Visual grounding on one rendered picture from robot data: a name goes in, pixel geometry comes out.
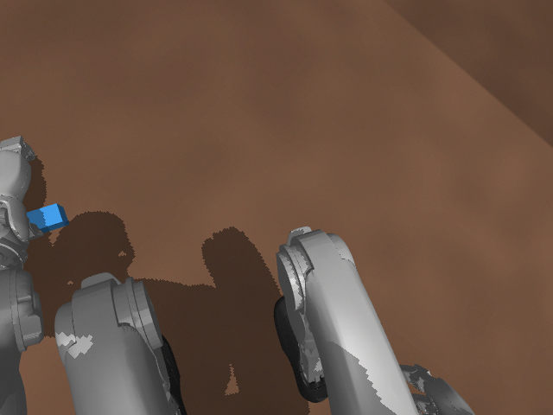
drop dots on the right robot foot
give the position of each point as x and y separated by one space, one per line
313 392

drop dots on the small box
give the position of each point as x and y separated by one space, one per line
48 218

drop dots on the left robot arm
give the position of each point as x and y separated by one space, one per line
21 320

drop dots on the right robot hand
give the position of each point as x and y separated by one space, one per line
440 399

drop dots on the left robot hand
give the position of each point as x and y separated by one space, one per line
15 173

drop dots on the left robot foot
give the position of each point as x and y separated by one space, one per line
174 377

